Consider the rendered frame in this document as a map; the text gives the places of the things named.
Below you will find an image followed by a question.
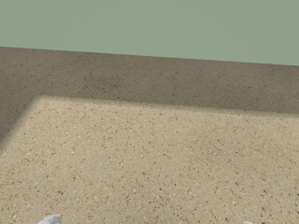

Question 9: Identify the robot left hand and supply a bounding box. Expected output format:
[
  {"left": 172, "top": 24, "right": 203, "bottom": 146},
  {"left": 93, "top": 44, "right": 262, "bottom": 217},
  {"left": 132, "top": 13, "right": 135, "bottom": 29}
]
[{"left": 37, "top": 215, "right": 62, "bottom": 224}]

